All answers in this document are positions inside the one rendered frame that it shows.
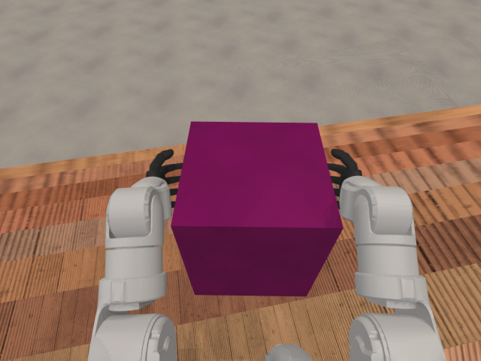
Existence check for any robot right upper arm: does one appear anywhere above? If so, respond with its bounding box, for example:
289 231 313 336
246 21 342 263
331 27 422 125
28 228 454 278
349 313 445 361

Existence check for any right robot forearm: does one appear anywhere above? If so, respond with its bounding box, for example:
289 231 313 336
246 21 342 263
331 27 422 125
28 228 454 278
340 176 446 361

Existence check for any robot left upper arm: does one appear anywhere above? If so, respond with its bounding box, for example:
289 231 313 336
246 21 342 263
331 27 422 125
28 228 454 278
89 314 177 361

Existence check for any left robot forearm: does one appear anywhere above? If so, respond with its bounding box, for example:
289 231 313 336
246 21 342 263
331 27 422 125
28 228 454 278
87 177 172 361

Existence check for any right robot thigh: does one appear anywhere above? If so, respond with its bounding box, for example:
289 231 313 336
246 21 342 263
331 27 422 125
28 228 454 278
265 344 314 361

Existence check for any robot left hand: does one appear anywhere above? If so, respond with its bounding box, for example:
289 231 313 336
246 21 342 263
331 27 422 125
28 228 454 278
146 149 183 208

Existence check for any robot right hand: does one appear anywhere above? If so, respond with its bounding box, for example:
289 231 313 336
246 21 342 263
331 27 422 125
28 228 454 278
327 149 362 209

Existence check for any carton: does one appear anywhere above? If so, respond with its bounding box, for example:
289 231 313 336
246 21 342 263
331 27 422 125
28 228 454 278
171 122 343 296

